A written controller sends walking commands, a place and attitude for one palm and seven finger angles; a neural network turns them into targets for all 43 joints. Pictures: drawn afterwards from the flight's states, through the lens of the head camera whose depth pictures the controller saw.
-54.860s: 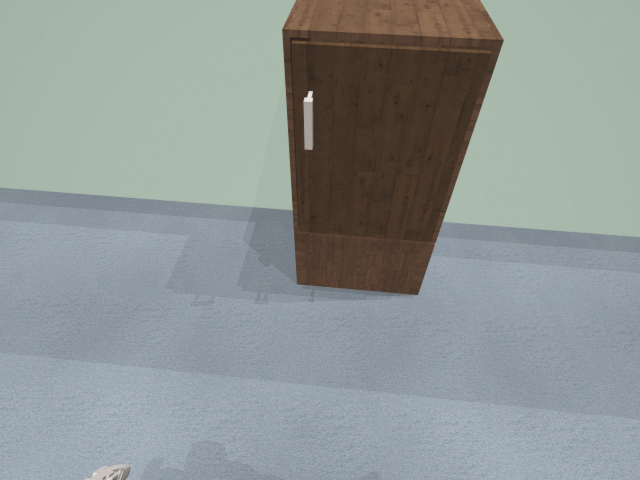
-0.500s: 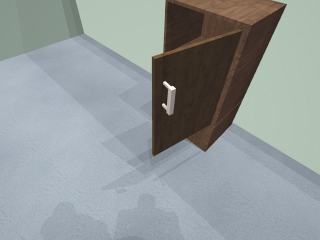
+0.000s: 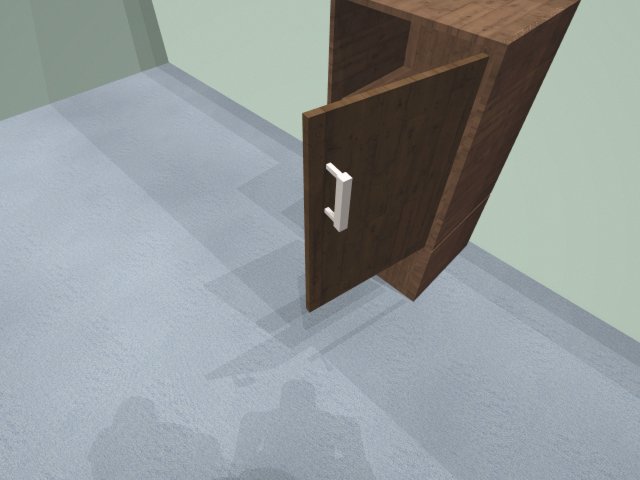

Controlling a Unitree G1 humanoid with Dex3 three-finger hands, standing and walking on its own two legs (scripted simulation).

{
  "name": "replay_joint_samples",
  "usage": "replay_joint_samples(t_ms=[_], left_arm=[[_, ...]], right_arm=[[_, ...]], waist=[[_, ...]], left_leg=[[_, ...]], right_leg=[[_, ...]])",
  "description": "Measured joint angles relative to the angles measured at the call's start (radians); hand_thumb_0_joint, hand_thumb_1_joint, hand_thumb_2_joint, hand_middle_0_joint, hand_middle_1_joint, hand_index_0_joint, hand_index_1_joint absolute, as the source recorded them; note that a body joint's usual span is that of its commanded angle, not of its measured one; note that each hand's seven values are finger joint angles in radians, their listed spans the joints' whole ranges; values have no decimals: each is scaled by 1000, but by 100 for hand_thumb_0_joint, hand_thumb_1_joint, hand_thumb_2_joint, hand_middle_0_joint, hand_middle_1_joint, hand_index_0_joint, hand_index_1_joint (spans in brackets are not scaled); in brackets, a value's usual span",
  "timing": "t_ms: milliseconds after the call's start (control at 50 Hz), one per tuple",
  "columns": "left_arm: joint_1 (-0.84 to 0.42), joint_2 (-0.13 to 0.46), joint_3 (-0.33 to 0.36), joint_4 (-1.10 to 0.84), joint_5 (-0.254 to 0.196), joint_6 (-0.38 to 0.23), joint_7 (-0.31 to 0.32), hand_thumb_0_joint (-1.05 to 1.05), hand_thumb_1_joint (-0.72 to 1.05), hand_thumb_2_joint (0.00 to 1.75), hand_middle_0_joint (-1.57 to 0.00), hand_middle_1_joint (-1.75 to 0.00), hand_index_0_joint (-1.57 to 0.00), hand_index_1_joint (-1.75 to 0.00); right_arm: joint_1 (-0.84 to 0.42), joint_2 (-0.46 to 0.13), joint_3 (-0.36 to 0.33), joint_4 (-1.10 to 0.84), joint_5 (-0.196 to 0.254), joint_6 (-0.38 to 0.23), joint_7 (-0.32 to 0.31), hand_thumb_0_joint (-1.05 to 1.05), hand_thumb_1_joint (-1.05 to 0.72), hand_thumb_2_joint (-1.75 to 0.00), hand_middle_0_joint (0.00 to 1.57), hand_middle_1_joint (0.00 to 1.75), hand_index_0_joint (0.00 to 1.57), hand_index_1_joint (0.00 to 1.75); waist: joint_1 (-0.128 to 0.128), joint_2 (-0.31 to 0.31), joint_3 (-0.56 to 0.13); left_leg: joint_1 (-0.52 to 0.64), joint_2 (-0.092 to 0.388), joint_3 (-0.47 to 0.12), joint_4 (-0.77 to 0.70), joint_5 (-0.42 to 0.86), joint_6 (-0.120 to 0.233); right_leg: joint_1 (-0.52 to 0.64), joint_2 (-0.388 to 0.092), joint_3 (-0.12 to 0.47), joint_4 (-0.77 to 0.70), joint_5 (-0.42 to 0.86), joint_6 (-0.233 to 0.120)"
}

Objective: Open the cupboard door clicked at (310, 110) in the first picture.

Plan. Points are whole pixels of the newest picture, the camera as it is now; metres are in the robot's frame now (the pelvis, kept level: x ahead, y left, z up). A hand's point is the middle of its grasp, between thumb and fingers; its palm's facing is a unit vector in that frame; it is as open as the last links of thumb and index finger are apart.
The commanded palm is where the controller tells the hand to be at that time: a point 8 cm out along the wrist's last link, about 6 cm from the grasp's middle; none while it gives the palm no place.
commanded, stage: look to check the result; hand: left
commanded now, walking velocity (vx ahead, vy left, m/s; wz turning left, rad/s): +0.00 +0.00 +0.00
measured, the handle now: (336, 197) +0.60 +0.00 -0.02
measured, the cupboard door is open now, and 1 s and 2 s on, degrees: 78 78 78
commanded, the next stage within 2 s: stand and wait in 0.06 s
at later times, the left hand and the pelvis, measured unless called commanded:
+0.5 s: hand out of the picture -0.01 +0.15 -0.18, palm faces +0.05 -0.99 -0.15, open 7.4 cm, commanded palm none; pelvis +0.01 +0.00 +0.00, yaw +0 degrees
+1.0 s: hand out of the picture -0.01 +0.14 -0.18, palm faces +0.05 -0.99 -0.15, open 7.4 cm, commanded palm none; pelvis +0.02 -0.01 +0.00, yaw +0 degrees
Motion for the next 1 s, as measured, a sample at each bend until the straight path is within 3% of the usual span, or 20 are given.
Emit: replay_joint_samples(t_ms=[1000], left_arm=[[-8, -2, -1, -6, -2, -5, 1, 1, 91, 90, -20, -30, -19, -29]], right_arm=[[-11, 1, 3, 10, 2, -8, -7, 1, -91, -90, 20, 29, 20, 30]], waist=[[3, -15, 4]], left_leg=[[34, 4, -9, -9, -30, -10]], right_leg=[[45, 6, -6, -31, -20, -9]])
